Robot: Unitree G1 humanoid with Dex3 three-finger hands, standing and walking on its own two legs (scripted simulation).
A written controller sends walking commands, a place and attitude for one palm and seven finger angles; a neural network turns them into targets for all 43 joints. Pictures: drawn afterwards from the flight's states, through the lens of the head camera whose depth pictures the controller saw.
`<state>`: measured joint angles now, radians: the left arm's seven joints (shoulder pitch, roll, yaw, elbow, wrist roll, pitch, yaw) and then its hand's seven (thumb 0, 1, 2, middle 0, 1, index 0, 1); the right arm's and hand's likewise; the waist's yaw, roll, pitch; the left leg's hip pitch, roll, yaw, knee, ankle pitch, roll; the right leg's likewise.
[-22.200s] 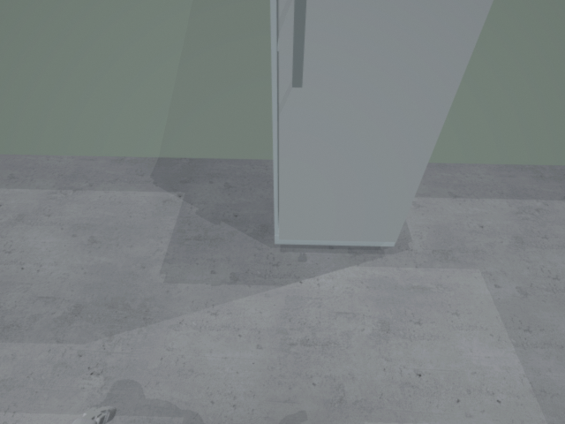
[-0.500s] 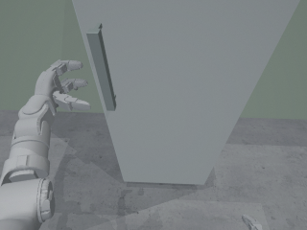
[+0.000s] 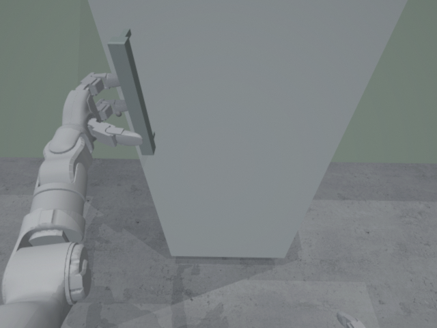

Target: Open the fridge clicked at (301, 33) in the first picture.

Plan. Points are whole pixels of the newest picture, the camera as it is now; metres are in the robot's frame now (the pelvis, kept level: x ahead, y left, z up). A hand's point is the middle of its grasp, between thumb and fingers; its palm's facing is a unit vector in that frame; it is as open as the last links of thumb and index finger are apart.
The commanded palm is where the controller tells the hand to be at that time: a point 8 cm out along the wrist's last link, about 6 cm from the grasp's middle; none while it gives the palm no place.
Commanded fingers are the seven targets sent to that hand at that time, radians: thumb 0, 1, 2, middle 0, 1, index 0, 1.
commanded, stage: feel for the door with the fingertips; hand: left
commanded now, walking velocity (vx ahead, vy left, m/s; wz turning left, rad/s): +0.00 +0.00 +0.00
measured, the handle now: (138, 99) +0.50 +0.17 +0.17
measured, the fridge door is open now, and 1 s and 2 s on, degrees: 0 0 0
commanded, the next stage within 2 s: slide the fingers in behind the handle in 0.46 s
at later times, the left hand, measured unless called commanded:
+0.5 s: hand (120, 108) +0.45 +0.19 +0.19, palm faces +0.02 -1.00 +0.00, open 14.0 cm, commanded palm +0.43 +0.24 +0.18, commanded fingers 0.00 -0.50 0.30 -0.30 -1.20 -0.30 -1.20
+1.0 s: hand (118, 117) +0.43 +0.18 +0.18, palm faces +0.01 -1.00 -0.01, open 14.0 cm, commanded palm +0.41 +0.23 +0.18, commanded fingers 0.00 -0.50 0.30 -0.30 -1.20 -0.30 -1.20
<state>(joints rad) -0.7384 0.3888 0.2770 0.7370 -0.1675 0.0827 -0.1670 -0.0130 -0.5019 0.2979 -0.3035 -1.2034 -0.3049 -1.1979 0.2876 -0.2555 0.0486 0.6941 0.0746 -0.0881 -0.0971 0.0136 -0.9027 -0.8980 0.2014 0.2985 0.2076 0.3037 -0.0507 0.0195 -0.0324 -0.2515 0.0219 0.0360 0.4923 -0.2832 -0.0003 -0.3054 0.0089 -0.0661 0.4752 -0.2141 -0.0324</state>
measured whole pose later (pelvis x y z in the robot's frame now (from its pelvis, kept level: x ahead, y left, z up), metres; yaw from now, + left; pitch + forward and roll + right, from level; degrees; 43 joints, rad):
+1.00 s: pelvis +0.00 +0.01 +0.00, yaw +0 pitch +2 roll -1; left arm -0.69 0.35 0.23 0.67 -0.18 0.07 -0.17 -0.01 -0.50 0.30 -0.30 -1.20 -0.30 -1.20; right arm 0.32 -0.27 0.02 0.71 0.08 -0.09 -0.09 0.01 -0.90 -0.90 0.20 0.30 0.21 0.30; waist -0.04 0.03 -0.04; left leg -0.24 0.01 0.04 0.49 -0.29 0.01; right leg -0.28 0.00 -0.06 0.45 -0.20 -0.02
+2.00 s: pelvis +0.01 +0.00 +0.00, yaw +0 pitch +1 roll +0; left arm -0.64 0.25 0.18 0.53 -0.17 0.18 -0.03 -0.01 -0.50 0.30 -0.17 -1.13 -0.18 -1.16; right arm 0.24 -0.26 0.02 0.69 0.07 -0.07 -0.09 0.01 -0.90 -0.90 0.20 0.30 0.20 0.30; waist -0.02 0.04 -0.04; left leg -0.17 0.02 0.04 0.44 -0.28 0.00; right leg -0.23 0.01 -0.06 0.42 -0.21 -0.03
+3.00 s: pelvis +0.00 +0.01 +0.00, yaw +1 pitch +1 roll +0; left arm -0.75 0.26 0.16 0.67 -0.16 0.14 -0.03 0.00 0.31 0.65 -0.29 -1.30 -0.36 -1.31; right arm 0.27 -0.24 0.03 0.73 0.06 -0.07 -0.09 0.01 -0.90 -0.90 0.20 0.30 0.21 0.30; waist -0.03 0.03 -0.03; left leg -0.20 0.01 0.02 0.45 -0.27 0.01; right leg -0.25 0.00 -0.07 0.43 -0.20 -0.02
